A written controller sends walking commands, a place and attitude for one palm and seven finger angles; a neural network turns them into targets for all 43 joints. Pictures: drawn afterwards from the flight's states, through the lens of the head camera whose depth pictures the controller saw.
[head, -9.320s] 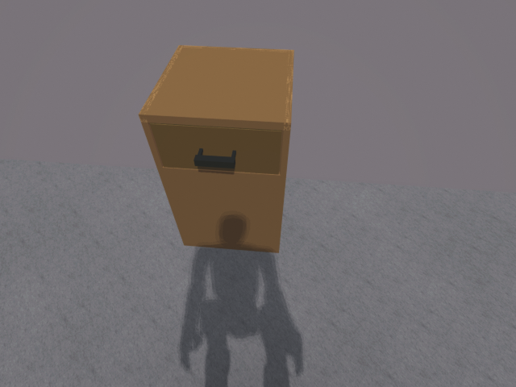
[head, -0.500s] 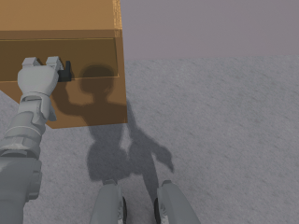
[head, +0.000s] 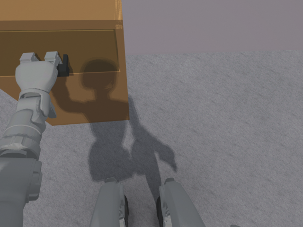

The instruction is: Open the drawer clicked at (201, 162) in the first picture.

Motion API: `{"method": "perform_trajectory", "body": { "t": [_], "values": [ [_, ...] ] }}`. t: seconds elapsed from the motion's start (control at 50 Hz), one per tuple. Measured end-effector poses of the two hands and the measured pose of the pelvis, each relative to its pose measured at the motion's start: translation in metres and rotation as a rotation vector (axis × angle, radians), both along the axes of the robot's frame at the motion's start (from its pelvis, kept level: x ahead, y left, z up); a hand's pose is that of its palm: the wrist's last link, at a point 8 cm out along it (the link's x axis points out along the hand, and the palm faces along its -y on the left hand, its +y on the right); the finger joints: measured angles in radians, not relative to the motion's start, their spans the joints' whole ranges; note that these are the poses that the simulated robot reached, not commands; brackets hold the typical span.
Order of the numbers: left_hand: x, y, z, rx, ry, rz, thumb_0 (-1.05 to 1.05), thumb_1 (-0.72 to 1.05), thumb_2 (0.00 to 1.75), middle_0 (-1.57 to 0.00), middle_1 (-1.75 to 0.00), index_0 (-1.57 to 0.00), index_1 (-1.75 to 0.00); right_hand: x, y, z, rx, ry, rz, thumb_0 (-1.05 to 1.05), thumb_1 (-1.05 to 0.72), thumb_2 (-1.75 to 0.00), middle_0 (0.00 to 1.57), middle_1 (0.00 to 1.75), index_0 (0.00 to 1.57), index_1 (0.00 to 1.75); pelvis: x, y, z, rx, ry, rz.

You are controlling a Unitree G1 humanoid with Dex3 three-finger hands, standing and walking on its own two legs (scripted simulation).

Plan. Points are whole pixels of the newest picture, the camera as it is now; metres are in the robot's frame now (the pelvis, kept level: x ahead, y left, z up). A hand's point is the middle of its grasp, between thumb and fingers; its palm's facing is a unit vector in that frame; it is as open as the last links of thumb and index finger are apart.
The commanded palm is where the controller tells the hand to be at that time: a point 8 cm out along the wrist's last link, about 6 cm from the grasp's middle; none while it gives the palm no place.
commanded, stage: lower the fingers behind the handle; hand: left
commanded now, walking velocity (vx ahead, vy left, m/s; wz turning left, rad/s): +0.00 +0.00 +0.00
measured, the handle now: (45, 64) +0.55 +0.27 -0.02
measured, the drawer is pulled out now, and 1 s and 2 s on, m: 0.00 0.00 0.09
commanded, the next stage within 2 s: close the thumb around the handle in 0.12 s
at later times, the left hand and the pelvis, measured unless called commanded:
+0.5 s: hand (46, 85) +0.49 +0.27 -0.04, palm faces -0.07 -0.02 -1.00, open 11.6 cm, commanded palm +0.49 +0.24 +0.01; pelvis +0.00 +0.00 +0.00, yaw +0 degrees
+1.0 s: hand (46, 86) +0.49 +0.27 -0.04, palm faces -0.06 -0.02 -1.00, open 6.0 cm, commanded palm +0.48 +0.24 +0.01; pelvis +0.00 +0.01 +0.00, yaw +0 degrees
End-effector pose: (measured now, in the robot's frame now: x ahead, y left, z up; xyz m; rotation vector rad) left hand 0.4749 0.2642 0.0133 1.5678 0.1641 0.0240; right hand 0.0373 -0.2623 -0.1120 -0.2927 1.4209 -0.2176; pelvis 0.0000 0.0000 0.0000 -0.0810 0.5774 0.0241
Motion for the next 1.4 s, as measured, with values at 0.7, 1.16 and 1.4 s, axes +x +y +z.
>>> {"method": "perform_trajectory", "body": {
  "t": [0.7, 1.16, 1.4],
  "values": [
    [-0.001, 0.005, 0.000, -0.026, -0.025, -0.025, 0.00, 0.37, 0.68, -0.33, -1.30, -0.38, -1.30, -0.005, 0.005, 0.004, -0.006, 0.021, -0.012, 0.00, -0.91, -0.90, 0.21, 0.30, 0.20, 0.30, 0.001, 0.007, 0.001, -0.006, -0.001, -0.006],
    [-0.011, 0.004, 0.000, -0.026, -0.023, -0.020, 0.01, 0.68, 0.78, -0.31, -1.34, -0.36, -1.33, 0.001, 0.006, 0.008, 0.004, 0.020, -0.018, 0.00, -0.91, -0.90, 0.21, 0.30, 0.20, 0.30, 0.005, 0.009, 0.007, -0.004, -0.012, -0.009],
    [-0.034, 0.003, 0.000, -0.033, -0.023, -0.023, 0.01, 0.69, 0.77, -0.30, -1.35, -0.35, -1.32, 0.023, 0.007, 0.010, 0.023, -0.013, 0.005, 0.00, -0.91, -0.90, 0.21, 0.30, 0.20, 0.30, 0.011, 0.008, 0.015, 0.006, -0.031, -0.009]
  ]
}}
